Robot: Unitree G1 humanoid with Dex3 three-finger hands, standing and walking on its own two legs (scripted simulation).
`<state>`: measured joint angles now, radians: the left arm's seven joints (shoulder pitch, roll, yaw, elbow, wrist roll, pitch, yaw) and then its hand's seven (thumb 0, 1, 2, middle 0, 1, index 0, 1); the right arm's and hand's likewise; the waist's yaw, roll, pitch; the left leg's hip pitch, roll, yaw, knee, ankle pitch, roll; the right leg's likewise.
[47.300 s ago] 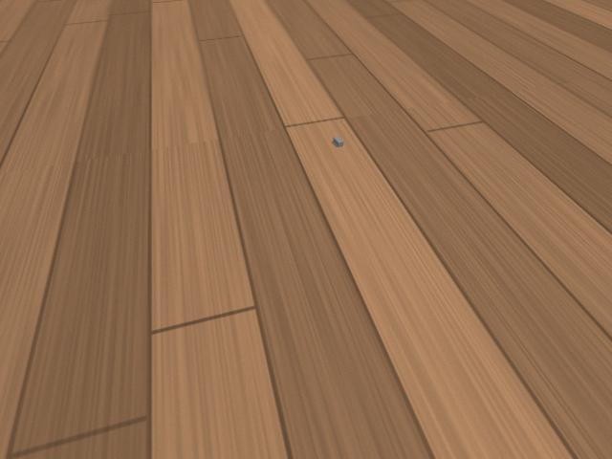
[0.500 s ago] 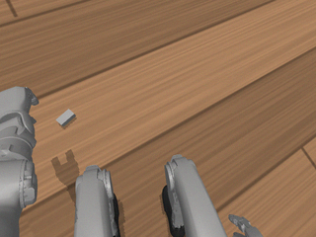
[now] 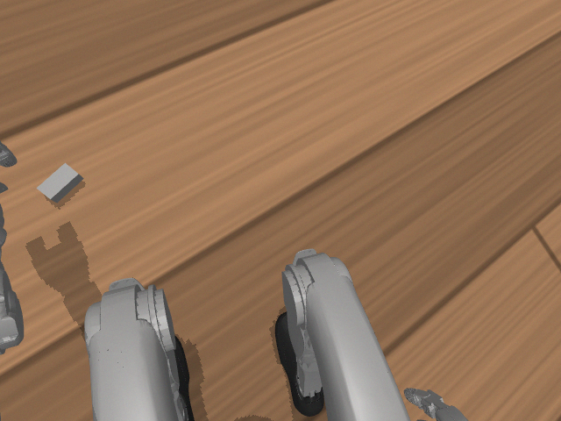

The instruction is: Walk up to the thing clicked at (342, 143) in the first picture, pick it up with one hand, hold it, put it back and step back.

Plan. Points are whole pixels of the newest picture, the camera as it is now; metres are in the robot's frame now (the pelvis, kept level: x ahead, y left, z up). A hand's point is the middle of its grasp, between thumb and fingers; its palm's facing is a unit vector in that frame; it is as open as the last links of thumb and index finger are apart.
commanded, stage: crouch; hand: left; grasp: from above
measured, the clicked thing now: (61, 183) +0.52 +0.32 -0.36
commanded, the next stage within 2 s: lower in 0.42 s
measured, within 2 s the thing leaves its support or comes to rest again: neither
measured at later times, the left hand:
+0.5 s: hand out of the picture +0.47 +0.35 -0.21, palm faces -0.37 -0.19 -0.91, open 4.4 cm
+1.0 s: hand (19, 191) +0.48 +0.35 -0.25, palm faces -0.36 -0.20 -0.91, open 4.0 cm
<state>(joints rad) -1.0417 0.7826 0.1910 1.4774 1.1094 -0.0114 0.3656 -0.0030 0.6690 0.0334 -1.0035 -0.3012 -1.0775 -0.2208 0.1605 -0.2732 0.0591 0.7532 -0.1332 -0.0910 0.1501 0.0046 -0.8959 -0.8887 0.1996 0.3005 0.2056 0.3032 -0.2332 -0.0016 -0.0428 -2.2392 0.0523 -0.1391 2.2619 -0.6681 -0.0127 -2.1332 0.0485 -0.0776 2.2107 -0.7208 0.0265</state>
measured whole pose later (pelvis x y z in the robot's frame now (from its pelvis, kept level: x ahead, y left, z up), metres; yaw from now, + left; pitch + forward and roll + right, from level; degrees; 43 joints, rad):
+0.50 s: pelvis +0.00 +0.00 -0.05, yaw -2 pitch +33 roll -10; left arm -1.06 0.89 0.20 1.52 1.14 -0.03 0.37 0.00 0.78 0.00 -1.11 -0.24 -1.17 -0.17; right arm 0.15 -0.28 0.13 0.73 -0.15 -0.08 0.16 0.00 -0.90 -0.89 0.20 0.30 0.21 0.30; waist -0.26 -0.03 0.02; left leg -2.35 0.05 -0.18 2.42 -0.67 -0.01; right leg -2.22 0.06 -0.10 2.34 -0.71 0.04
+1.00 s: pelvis +0.00 +0.00 -0.06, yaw -5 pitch +31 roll -11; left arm -1.07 0.96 0.23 1.57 1.16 -0.07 0.45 0.00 0.81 0.02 -1.17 -0.22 -1.22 -0.16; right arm 0.12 -0.30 0.20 0.70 -0.18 -0.10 0.18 0.00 -0.91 -0.89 0.20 0.30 0.20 0.30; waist -0.30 -0.08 0.09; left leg -2.37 0.05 -0.23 2.49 -0.68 -0.02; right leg -2.24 0.08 -0.14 2.38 -0.71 0.04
